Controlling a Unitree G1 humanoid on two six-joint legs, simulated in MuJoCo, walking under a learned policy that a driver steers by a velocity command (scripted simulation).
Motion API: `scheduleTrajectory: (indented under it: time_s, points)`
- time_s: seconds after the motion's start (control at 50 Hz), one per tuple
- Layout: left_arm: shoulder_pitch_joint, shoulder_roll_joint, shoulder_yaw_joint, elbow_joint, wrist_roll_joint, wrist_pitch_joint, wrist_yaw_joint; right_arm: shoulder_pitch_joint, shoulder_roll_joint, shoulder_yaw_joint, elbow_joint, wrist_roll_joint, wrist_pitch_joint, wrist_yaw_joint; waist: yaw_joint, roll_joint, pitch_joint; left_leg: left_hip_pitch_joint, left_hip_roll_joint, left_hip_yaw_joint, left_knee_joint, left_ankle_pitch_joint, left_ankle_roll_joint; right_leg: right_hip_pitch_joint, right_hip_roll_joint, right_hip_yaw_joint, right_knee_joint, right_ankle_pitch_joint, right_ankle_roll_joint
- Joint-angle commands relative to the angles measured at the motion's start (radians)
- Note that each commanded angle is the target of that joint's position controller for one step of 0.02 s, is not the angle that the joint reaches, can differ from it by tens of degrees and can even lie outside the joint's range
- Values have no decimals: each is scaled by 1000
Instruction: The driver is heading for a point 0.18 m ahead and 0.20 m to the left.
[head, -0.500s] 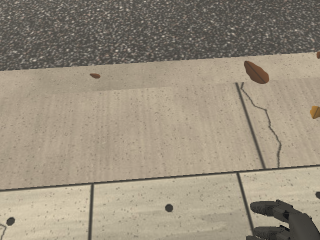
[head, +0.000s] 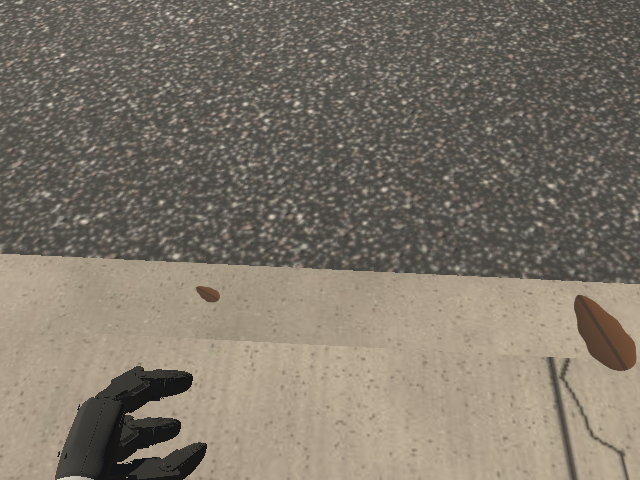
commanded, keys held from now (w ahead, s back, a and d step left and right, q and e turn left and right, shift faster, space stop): w+q+shift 0.08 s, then shift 0.92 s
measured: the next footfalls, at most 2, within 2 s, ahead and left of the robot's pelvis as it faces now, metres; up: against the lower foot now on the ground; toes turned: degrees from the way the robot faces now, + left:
left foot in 0.36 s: +0.47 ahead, +0.09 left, +0.00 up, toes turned +12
right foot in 0.74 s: +0.49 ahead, -0.12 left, +0.00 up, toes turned +14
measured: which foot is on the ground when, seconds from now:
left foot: up 0.00-0.34, down 0.36-1.00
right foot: down 0.00-0.34, up 0.36-0.72, down 0.74-1.00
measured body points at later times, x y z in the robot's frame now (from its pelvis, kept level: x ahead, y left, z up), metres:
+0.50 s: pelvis +0.35 +0.01 +0.01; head +0.39 +0.03 +0.46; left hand +0.33 +0.26 -0.13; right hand +0.56 -0.18 -0.10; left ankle +0.43 +0.08 -0.71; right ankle +0.29 -0.15 -0.63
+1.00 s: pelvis +0.42 -0.03 +0.03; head +0.42 -0.03 +0.48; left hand +0.42 +0.22 -0.11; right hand +0.52 -0.26 -0.11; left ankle +0.44 +0.08 -0.71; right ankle +0.45 -0.13 -0.71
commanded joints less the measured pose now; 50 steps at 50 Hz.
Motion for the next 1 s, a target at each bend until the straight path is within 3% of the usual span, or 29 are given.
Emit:
scheduleTrajectory:
  time_s: [0.02, 0.04, 0.06, 0.08, 0.12, 0.16, 0.22, 0.24, 0.28, 0.32, 0.34, 0.36, 0.38, 0.4, 0.42, 0.44, 0.46, 0.48, 0.52, 0.58, 0.66, 0.7, 0.72, 0.74, 0.76, 0.8, 0.84, 0.92, 1.0]
  points:
    - [458, 318, 126, 58, 20, 15, 18, -9, -37, 23, -172, 23, -10, -16, 202, -334, -442, -760, 57, 110, 735, 59, 22, 950, -469, 869, -285, -695, -163]
    - [365, 195, 102, 43, 10, 17, 13, -125, -84, 14, -161, -2, 4, -15, 209, -176, -248, -797, 119, 139, 712, 171, 20, 784, -393, 655, -297, -674, -143]
    - [334, 141, 88, 58, 7, 17, 8, -176, -84, 13, -166, -16, 12, -1, 199, -78, -144, -779, 151, 151, 660, 226, 12, 657, -346, 478, -293, -468, -131]
    - [351, 122, 83, 80, 11, 15, 8, -217, -71, 12, -174, -27, 22, 14, 191, -53, -96, -758, 177, 153, 635, 234, 6, 581, -306, 347, -299, -297, -116]
    - [408, 70, 64, 143, -3, -4, 1, -240, -10, 24, -206, -44, 48, 28, 145, -89, -21, -733, 188, 167, 599, 199, -16, 482, -267, 171, -275, 200, -110]
    - [428, 63, 60, 172, -30, -26, -15, -294, 12, 35, -245, -49, 59, 27, 126, -98, -2, -773, 163, 189, 521, 184, -31, 482, -246, 51, -269, 573, -106]
    - [315, 103, 66, 162, -45, -33, -13, -356, 19, 58, -297, -47, 42, 54, 72, -128, 16, -581, 127, 255, 107, 424, -43, 330, -147, -138, -322, 599, -85]
    - [307, 120, 69, 160, -47, -34, -14, -357, 17, 62, -287, -44, 37, 66, 73, -121, 5, -454, 96, 295, -11, 543, -45, 275, -123, -179, -320, 562, -79]
    - [339, 177, 80, 168, -59, -35, -12, -321, -6, 59, -263, -54, 37, 72, 61, -111, -29, -284, 49, 324, -73, 619, -31, 266, -145, -173, -265, 626, -79]
    - [364, 209, 84, 175, -70, -18, -1, -193, -52, 45, -214, -79, 32, 59, 10, -87, -87, -158, 27, 296, -123, 602, 8, 332, -164, -173, -59, 720, -70]
    - [380, 210, 82, 176, -72, -5, 7, -105, -73, 36, -179, -91, 22, 49, -27, -65, -128, -55, 41, 263, -186, 656, 33, 323, -144, -183, 120, 633, -56]
    - [434, 202, 81, 174, -72, 9, 9, -81, -129, 23, -169, -97, 12, 33, -25, 24, -162, 44, 146, 182, -214, 1014, 59, 253, -63, -211, 401, 242, -32]
    - [632, 88, 59, 170, -67, 31, 7, -116, -202, 13, -198, -87, 12, 21, 98, 235, -334, 293, 477, -122, -18, 1844, 192, 52, 53, -164, 830, -644, -3]
    - [670, 124, 57, 180, -79, 55, 19, -88, -172, 16, -223, -18, 14, 15, 65, 134, -532, 346, 566, -241, -48, 1945, 264, 40, 48, 45, 897, -575, -6]
    - [616, 139, 55, 174, -71, 69, 24, -186, -132, 22, -242, 0, 25, -4, 83, 82, -456, 227, 516, -202, -143, 1608, 271, 8, 14, 50, 873, -467, 2]
    - [535, 147, 53, 165, -47, 75, 23, -263, -68, 43, -241, 2, 34, -13, 107, 27, -293, 61, 444, -143, -221, 1346, 236, -11, -20, 26, 774, -417, 6]
    - [485, 137, 52, 159, -31, 84, 20, -287, -36, 57, -226, -5, 37, -21, 130, 15, -196, -46, 395, -102, -265, 1249, 202, 4, -38, 27, 690, -404, 10]
    - [503, 121, 48, 170, -24, 102, 16, -296, -18, 67, -216, -10, 39, -26, 155, 14, -156, -159, 368, -43, -307, 1224, 177, 88, -43, 26, 615, -391, 15]
    - [526, 88, 46, 186, -31, 127, 12, -277, -30, 66, -190, -29, 31, -21, 177, 25, -160, -266, 334, 29, -342, 1227, 153, 217, -22, 2, 515, -356, 15]
    - [483, 43, 37, 187, -41, 140, 15, -297, -16, 70, -171, -39, 18, -9, 188, 49, -175, -307, 291, 95, -366, 1105, 125, 284, -14, -10, 326, -284, 9]
    - [402, 46, 37, 187, -38, 157, 26, -286, -10, 69, -143, -37, 38, -5, 158, 102, -139, -367, 272, 70, -415, 617, 92, 353, 4, -25, 154, -204, 6]
    - [398, 31, 33, 194, -28, 154, 27, -305, -13, 67, -140, -29, 58, -10, 175, 78, -91, -442, 250, 45, -418, 291, 53, 427, 16, -40, -8, -135, -14]
    - [381, 47, 33, 189, -18, 146, 28, -285, 2, 71, -133, -30, 65, -14, 169, 42, -56, -484, 231, 30, -415, 161, 12, 455, -15, 4, -96, -113, -27]
    - [381, 86, 35, 180, -4, 131, 31, -260, 25, 75, -130, -30, 68, -17, 153, -25, -32, -503, 195, 43, -365, 111, -27, 452, -119, 121, -190, -124, -46]
    - [317, 142, 48, 176, -21, 124, 28, -187, 38, 72, -113, -17, 78, -18, 84, -136, 7, -417, 105, 130, -349, 149, -49, 290, -180, 196, -245, -221, -82]
    - [276, 79, 34, 185, -35, 112, 19, -201, 19, 65, -82, -24, 85, -18, 85, -124, 35, -196, 119, 132, -324, 304, -62, 106, -135, 177, -317, -380, -59]
    - [293, 77, 34, 201, -40, 105, 23, -193, -2, 57, -61, -25, 80, -18, 94, -110, 21, -188, 145, 112, -332, 341, -57, 159, -92, 134, -306, -315, -45]
    - [340, 72, 38, 234, -43, 100, 26, -195, 12, 60, -18, -21, 69, -26, 119, -30, 1, -234, 157, 103, -365, 355, -64, 274, -80, 109, -265, -191, -60]
    - [352, 69, 40, 263, -43, 98, 26, -196, 12, 60, 22, -19, 72, -33, 126, -14, -3, -216, 162, 101, -373, 379, -67, 291, -76, 100, -262, -154, -65]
